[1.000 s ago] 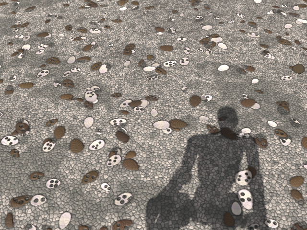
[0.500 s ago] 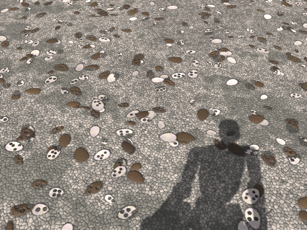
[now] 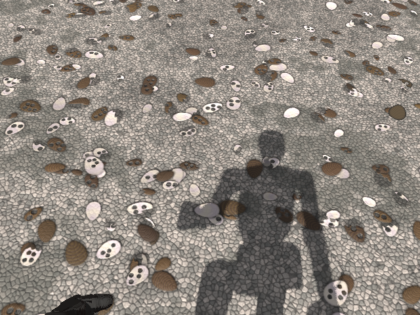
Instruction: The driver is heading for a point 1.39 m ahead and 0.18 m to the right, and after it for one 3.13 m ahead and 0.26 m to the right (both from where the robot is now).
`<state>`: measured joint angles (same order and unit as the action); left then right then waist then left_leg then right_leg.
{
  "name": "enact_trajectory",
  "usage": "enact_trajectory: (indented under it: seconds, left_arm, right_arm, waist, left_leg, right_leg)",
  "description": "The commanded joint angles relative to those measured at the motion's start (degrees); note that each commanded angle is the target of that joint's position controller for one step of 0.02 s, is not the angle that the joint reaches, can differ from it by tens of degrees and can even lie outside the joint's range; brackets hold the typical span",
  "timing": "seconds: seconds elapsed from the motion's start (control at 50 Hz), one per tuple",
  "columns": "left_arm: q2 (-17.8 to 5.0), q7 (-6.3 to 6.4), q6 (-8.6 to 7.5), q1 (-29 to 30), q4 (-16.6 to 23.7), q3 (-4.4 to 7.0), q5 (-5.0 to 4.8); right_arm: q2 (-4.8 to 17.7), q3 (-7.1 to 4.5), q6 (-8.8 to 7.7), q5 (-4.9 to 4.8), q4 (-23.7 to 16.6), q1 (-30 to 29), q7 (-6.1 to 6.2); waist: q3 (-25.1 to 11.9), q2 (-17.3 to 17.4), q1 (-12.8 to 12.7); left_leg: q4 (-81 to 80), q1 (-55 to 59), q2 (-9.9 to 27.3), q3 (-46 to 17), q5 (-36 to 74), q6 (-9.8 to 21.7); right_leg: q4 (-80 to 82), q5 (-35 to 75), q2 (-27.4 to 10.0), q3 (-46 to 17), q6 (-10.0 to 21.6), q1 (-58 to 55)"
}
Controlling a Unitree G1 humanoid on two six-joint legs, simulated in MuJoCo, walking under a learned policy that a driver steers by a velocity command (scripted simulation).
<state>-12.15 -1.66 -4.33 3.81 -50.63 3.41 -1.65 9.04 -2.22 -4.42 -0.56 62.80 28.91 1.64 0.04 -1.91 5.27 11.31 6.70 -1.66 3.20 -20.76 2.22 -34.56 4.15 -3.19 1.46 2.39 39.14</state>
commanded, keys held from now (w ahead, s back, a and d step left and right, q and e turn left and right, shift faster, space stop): w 0.64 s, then w+e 0.36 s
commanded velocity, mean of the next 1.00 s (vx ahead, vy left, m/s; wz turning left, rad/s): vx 0.49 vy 0.00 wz -0.11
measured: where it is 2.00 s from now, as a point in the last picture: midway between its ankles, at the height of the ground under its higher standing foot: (214, 177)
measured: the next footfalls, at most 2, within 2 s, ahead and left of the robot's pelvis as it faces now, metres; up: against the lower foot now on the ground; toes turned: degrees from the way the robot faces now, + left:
right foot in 0.10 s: +0.26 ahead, -0.12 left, +0.00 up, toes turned -2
left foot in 0.62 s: +0.57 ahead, +0.12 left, +0.00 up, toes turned +3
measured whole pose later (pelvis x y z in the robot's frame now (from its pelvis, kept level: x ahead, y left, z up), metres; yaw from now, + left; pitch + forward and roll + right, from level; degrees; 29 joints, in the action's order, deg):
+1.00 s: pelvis +0.59 +0.04 +0.01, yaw -8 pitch +1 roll +2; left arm -14.3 -0.8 -2.9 -7.0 -53.1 4.6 -1.3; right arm 12.7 -3.5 -6.0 1.0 57.1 18.8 0.9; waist -0.2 -1.9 2.8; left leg 11.8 0.5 -2.6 11.9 -13.8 2.9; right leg -45.2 3.9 -5.9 -4.0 2.6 41.4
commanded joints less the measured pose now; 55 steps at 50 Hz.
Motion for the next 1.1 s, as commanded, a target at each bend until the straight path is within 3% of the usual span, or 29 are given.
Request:
enact_trajectory:
  seconds: [0.02, 0.06, 0.08, 0.1, 0.12, 0.14, 0.16, 0.2, 0.24, 0.26, 0.3, 0.38, 0.44, 0.5, 0.54, 0.58, 0.6, 0.62, 0.64, 0.66, 0.68, 0.7, 0.72, 0.76, 0.8, 0.84, 0.96, 1.04, 1.1]
  left_arm:
    - [-2.38, -1.25, -1.47, 10.14, 6.27, -0.29, -0.32]
    - [-5.70, -1.25, -1.80, 3.80, 5.20, 1.07, 0.10]
    - [-8.50, -0.95, -1.81, -6.65, 2.34, 2.51, 0.02]
    - [-11.71, -0.37, -1.63, -19.16, -0.68, 3.75, 0.36]
    - [-17.53, -0.07, -1.34, -28.21, -2.48, 4.74, 1.70]
    - [-12.88, 0.14, -0.74, -30.40, -3.89, 3.32, 1.46]
    - [-9.97, 0.13, -0.80, -22.92, -2.94, 2.45, 0.94]
    - [-5.53, -0.40, -1.88, -11.64, -0.67, 1.02, 1.32]
    - [-3.45, -0.99, -2.52, -10.04, -1.53, 0.31, 2.02]
    - [-4.03, -0.75, -2.50, -11.11, -2.26, 0.33, 1.85]
    - [-6.31, 0.19, -2.45, -13.41, -3.39, 0.59, 1.77]
    - [-8.06, 1.89, -2.12, -18.34, -4.68, 0.74, 1.36]
    - [-9.34, 2.12, -2.05, -22.05, -5.70, 0.93, 0.74]
    - [-10.03, 2.12, -1.52, -25.56, -7.34, 1.23, 0.27]
    - [-10.49, 2.23, -0.86, -26.74, -8.06, 1.61, 0.25]
    - [-11.47, 2.29, -0.13, -25.60, -7.93, 1.98, 0.34]
    - [-11.31, 2.29, 0.21, -24.21, -7.55, 1.86, 0.34]
    - [-9.54, 2.27, 0.37, -23.70, -6.83, 1.16, 0.74]
    - [-4.45, 1.92, -0.28, -28.76, -5.51, -0.42, 1.42]
    - [-2.21, 1.53, -1.70, -30.39, -6.11, -1.39, 0.66]
    - [-8.29, 1.38, -2.68, -25.69, -5.53, 0.21, -0.97]
    - [-9.65, 1.52, -2.99, -20.98, -4.12, 0.55, -1.66]
    - [-9.06, 1.98, -2.65, -18.80, -3.87, 0.77, -1.17]
    - [-7.18, 2.41, -0.74, -20.28, -4.41, 1.39, -0.46]
    - [-4.85, 2.38, 0.60, -21.42, -4.76, 1.33, -0.63]
    - [-4.87, 2.39, 1.18, -18.79, -3.59, 1.62, -0.41]
    - [-4.00, 0.75, 0.84, -9.02, 0.30, 1.35, 0.50]
    - [-2.88, -0.62, 0.94, -1.91, 4.10, 0.48, 0.54]
    - [-3.43, -1.88, 0.95, 0.19, 6.82, 0.53, 0.27]
  right_arm:
    - [9.05, -2.02, 0.28, -0.17, -0.53, 3.38, 0.18]
    - [11.06, -2.68, 0.47, 0.05, -1.20, 1.59, -0.06]
    - [11.35, -2.68, 0.70, 0.00, -1.74, -0.07, -0.17]
    - [11.21, -2.39, 0.51, 0.35, -3.18, -2.40, -0.48]
    - [3.14, 0.00, -0.83, 0.39, -4.25, 4.67, -1.75]
    - [5.20, -0.51, -2.99, -1.17, -2.88, 2.93, -2.55]
    - [8.98, -1.78, -3.76, -2.71, -5.40, -3.82, -2.47]
    - [9.81, -2.48, -3.49, -1.53, -7.19, -10.87, -1.13]
    - [6.88, -2.77, -1.53, -0.58, -6.90, -7.67, -0.39]
    - [5.40, -2.62, -0.91, -0.72, -7.10, -6.98, -0.22]
    - [6.26, -2.87, -0.38, -0.56, -9.04, -10.63, 0.01]
    - [6.88, -2.76, -0.77, 0.26, -12.50, -20.71, -0.61]
    - [6.07, -2.00, -1.00, -0.21, -14.13, -27.69, -1.53]
    - [6.76, -1.55, -1.06, -0.69, -15.82, -32.38, -2.54]
    - [7.92, -1.60, -1.33, -0.73, -16.90, -33.52, -3.32]
    - [9.86, -2.25, -1.65, -0.77, -16.66, -30.36, -3.67]
    - [11.64, -3.25, -1.77, -0.62, -14.96, -24.31, -3.62]
    - [15.02, -4.79, -1.82, -0.36, -11.76, -13.52, -3.29]
    - [21.17, -6.24, -1.72, 0.91, -10.06, -4.32, -2.95]
    - [19.30, -5.54, -1.39, 0.37, -9.43, -2.44, -3.06]
    - [14.98, -4.16, -1.51, 0.13, -10.19, -6.03, -2.92]
    - [12.56, -3.41, -1.64, 0.31, -11.67, -11.21, -2.63]
    - [10.78, -2.76, -1.92, 0.68, -12.14, -15.48, -2.75]
    - [8.21, -2.05, -2.54, 1.45, -11.71, -18.36, -2.99]
    - [8.74, -2.23, -2.82, 1.54, -10.58, -17.07, -2.75]
    - [10.37, -2.69, -2.95, 1.81, -9.90, -15.72, -2.05]
    - [11.63, -2.71, -2.49, 1.53, -9.40, -13.50, -0.38]
    - [12.65, -3.10, -1.26, 0.85, -7.81, -8.41, 0.09]
    - [13.96, -3.57, 0.13, 0.34, -8.12, -8.40, 0.29]
  waist:
    - [7.77, 7.03, -1.27]
    - [2.26, 10.17, -5.51]
    - [-3.41, 10.86, -10.82]
    - [-11.33, 9.53, -16.18]
    - [-24.28, -6.61, -12.75]
    - [-28.32, -8.81, -14.20]
    - [-16.27, -7.76, -12.74]
    - [-4.91, 2.26, -7.83]
    - [-3.36, 0.11, -3.83]
    - [-2.43, -0.93, -3.23]
    - [0.32, -1.49, -3.08]
    - [2.77, -0.91, -5.32]
    - [3.41, -1.01, -7.67]
    - [4.63, -1.14, -9.12]
    - [4.77, -1.30, -8.76]
    - [2.65, -2.57, -6.14]
    - [-1.06, -2.71, -2.62]
    - [-8.06, -1.28, 1.63]
    - [-18.26, 9.49, 1.40]
    - [-24.27, 18.62, 0.99]
    - [-17.79, 13.44, 1.50]
    - [-11.33, 9.97, 0.40]
    - [-6.81, 5.66, -1.58]
    - [-3.06, 6.97, -4.94]
    - [-1.30, 6.59, -5.98]
    - [0.34, 5.31, -5.94]
    - [3.21, 4.61, -3.86]
    - [5.73, 3.45, -1.35]
    - [5.62, 4.52, -2.11]
  left_leg:
    - [1.24, -0.13, 16.01, -5.44, 35.82, 6.62]
    - [9.85, 0.39, 16.18, -4.73, 57.94, 5.68]
    - [20.51, -2.38, 14.44, -3.28, 65.29, 4.46]
    - [36.13, -15.84, 12.35, -2.71, 55.12, 2.74]
    - [62.13, -39.79, 1.27, -3.22, 12.99, -1.21]
    - [70.07, -46.11, -1.56, -13.30, -10.45, 0.12]
    - [71.62, -52.26, 2.44, -11.06, -8.03, 1.07]
    - [64.61, -46.71, 7.79, -7.81, 1.61, 1.35]
    - [59.35, -38.66, 10.30, -8.30, 4.35, 1.51]
    - [57.26, -37.95, 10.61, -7.77, 4.38, 1.25]
    - [52.26, -41.15, 11.34, -7.03, 8.29, 0.08]
    - [35.68, -45.53, 10.54, -5.53, 22.65, -1.14]
    - [25.28, -41.37, 7.59, -2.89, 28.66, -1.35]
    - [20.71, -43.26, 6.92, -3.34, 26.36, -0.88]
    - [18.98, -44.01, 6.71, -3.67, 21.73, 0.51]
    - [17.45, -37.88, 4.79, -2.08, 16.80, 2.19]
    - [16.38, -29.17, 2.76, -0.23, 16.29, 3.45]
    - [17.99, -13.58, 3.94, -1.80, 17.84, 5.67]
    - [17.69, 10.31, 18.92, -23.32, 14.94, 13.25]
    - [7.42, 18.27, 26.12, -44.73, 6.85, 18.14]
    - [6.34, 13.37, 24.21, -39.38, 3.66, 14.83]
    - [5.68, 5.06, 22.40, -29.99, 6.75, 12.24]
    - [3.40, -3.89, 20.26, -23.26, 11.04, 10.78]
    - [-0.49, -13.19, 17.00, -15.13, 14.12, 8.62]
    - [-2.81, -15.98, 16.23, -10.22, 17.73, 8.75]
    - [-3.88, -15.47, 16.29, -6.62, 21.67, 8.67]
    - [-5.54, -13.22, 14.49, 3.61, 25.37, 6.01]
    - [-3.18, -4.09, 16.95, 6.43, 30.00, 5.65]
    - [2.37, 0.82, 18.56, 8.66, 43.01, 5.10]
  right_leg:
    - [3.57, -4.40, 1.45, 1.61, 1.96, 2.18]
    - [3.68, -8.91, 5.39, 4.29, 4.37, -10.74]
    - [4.46, -7.85, 6.97, 4.94, 6.35, -24.17]
    - [1.71, -5.69, 0.28, -2.89, 9.71, -45.06]
    - [5.75, -15.85, -17.82, -33.58, 20.43, -69.77]
    - [15.92, -21.76, -19.76, -47.09, 20.73, -70.64]
    - [17.44, -21.84, -17.20, -36.86, 17.15, -61.75]
    - [20.89, -10.24, -12.91, -22.21, 13.32, -38.79]
    - [24.05, -7.89, -9.63, -15.45, 11.94, -28.03]
    - [25.48, -7.31, -9.21, -13.59, 12.28, -25.60]
    - [27.83, -6.98, -8.97, -11.25, 12.69, -23.47]
    - [28.58, -4.05, -7.17, -7.17, 10.82, -25.98]
    - [28.30, -4.76, -6.12, -4.52, 9.33, -27.30]
    - [25.88, -5.95, -8.86, -5.40, 9.24, -34.40]
    - [23.41, -3.95, -11.36, -6.33, 8.56, -39.53]
    - [18.51, 6.39, -11.94, -6.03, 7.17, -41.78]
    - [11.28, 16.39, -10.03, -4.13, 5.97, -41.29]
    - [-1.69, 17.80, -6.73, -1.52, 4.22, -35.31]
    - [-24.89, -1.74, 0.24, 1.96, 0.37, -14.70]
    - [-38.37, -35.71, 6.73, -4.07, -0.85, -1.55]
    - [-43.89, -34.76, 3.38, -9.26, 0.48, 4.33]
    - [-43.41, -29.81, 0.24, -7.92, 1.39, 5.47]
    - [-39.60, -24.97, -2.31, -6.97, 1.34, 2.99]
    - [-34.11, -19.97, -4.90, -7.71, 1.39, -3.13]
    - [-32.08, -17.71, -5.01, -7.79, 1.13, -3.62]
    - [-28.60, -12.92, -4.70, -8.83, 0.63, 0.23]
    - [-10.56, 2.41, -2.91, -4.82, -0.03, 1.20]
    - [-4.00, 0.34, -2.29, -1.63, 1.01, 4.79]
    - [-1.66, -7.16, -0.26, 2.25, 2.67, 3.34]
Velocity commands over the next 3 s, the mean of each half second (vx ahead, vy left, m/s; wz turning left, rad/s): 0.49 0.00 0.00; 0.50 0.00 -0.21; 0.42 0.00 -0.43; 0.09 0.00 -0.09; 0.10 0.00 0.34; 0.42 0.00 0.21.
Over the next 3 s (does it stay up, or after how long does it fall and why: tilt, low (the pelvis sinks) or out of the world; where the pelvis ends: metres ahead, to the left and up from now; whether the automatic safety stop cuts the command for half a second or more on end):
stays up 1.21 -0.17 0.01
